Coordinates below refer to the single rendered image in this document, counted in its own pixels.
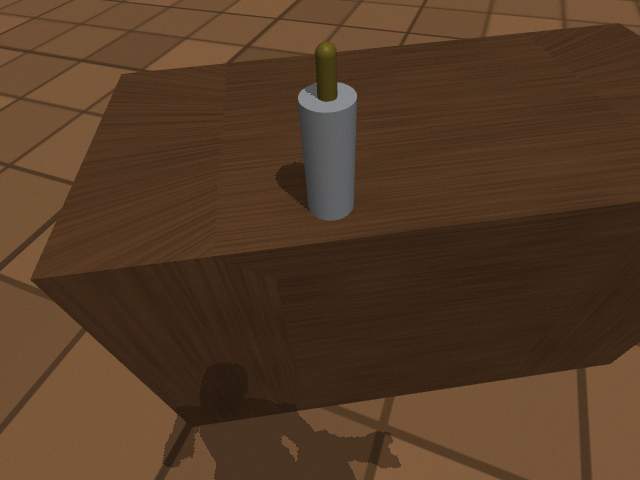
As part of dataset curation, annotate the bottle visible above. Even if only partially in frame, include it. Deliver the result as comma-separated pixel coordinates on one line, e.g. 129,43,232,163
298,42,357,221

